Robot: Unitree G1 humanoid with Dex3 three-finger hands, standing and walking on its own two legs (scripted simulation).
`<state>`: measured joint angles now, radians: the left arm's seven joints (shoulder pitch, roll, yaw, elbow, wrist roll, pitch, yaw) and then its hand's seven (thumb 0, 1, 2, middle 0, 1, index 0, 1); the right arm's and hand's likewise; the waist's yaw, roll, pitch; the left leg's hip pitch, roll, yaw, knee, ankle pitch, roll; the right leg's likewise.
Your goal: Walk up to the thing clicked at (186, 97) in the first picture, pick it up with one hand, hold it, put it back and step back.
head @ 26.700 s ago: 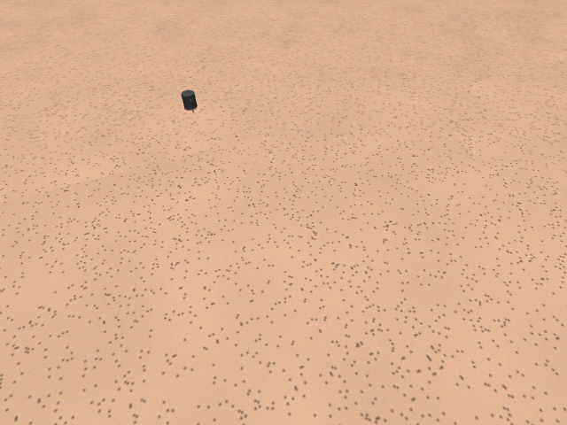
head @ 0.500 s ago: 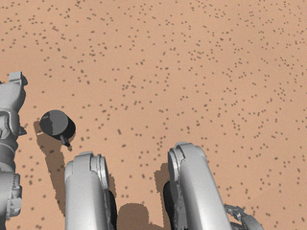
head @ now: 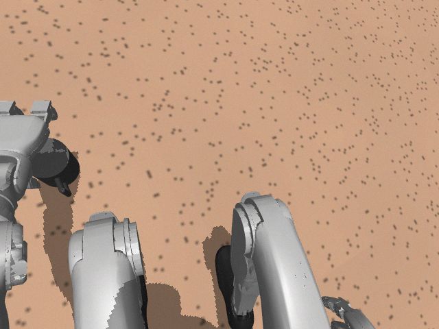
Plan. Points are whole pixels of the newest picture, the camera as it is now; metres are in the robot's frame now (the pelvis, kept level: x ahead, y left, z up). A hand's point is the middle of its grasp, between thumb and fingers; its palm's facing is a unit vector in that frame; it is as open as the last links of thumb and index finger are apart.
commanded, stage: withdraw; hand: left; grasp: from above
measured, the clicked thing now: (56, 170) +0.45 +0.29 -0.28
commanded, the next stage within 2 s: home in 0.04 s
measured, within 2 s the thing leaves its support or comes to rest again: neither
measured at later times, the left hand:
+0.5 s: hand out of the picture +0.39 +0.31 -0.02, palm faces -0.40 -0.36 -0.84, open 11.3 cm
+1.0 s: hand out of the picture +0.26 +0.24 +0.19, palm faces +0.00 -0.90 -0.43, open 7.4 cm
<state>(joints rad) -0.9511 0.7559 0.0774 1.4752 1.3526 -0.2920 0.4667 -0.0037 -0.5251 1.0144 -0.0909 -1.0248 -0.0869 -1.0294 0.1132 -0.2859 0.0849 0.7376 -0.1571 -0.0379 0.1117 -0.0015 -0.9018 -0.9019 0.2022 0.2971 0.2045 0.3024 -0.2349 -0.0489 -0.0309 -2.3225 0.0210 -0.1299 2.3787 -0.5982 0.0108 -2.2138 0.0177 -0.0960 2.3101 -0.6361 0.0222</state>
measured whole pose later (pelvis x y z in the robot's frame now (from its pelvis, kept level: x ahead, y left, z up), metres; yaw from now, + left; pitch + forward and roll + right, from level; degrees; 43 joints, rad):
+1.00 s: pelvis +0.05 +0.00 +0.28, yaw +7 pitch +22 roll -4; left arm 0.16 0.34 0.02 0.16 0.15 0.27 0.05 0.01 0.89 0.90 -0.21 -0.30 -0.21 -0.31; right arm 0.11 -0.21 0.03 0.54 0.04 -0.11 -0.07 0.00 -0.90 -0.90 0.20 0.30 0.21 0.30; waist -0.05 0.03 -0.20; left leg -1.31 0.03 -0.07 1.50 -0.58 0.00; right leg -1.24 0.01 -0.06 1.45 -0.60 0.01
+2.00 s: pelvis +0.10 +0.00 +0.38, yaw +9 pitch +10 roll -2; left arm 0.50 0.22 0.03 -0.11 -0.05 0.44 0.02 0.01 0.91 0.90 -0.20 -0.30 -0.20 -0.30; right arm 0.30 -0.22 0.04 0.54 0.01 -0.24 -0.19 0.01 -0.90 -0.90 0.21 0.30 0.21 0.30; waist -0.03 0.05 -0.16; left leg -0.70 0.03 -0.05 1.00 -0.48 -0.01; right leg -0.63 0.00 -0.06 0.95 -0.49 0.00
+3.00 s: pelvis +0.10 +0.01 +0.38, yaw +9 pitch +10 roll -3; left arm 0.51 0.23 0.02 -0.12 -0.05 0.45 0.02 0.01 0.91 0.90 -0.21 -0.30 -0.20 -0.30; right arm 0.30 -0.22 0.04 0.53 0.01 -0.24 -0.19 0.01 -0.90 -0.90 0.21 0.30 0.21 0.30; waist -0.04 0.05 -0.16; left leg -0.71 0.02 -0.05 1.02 -0.48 0.00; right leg -0.63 0.00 -0.05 0.95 -0.49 0.01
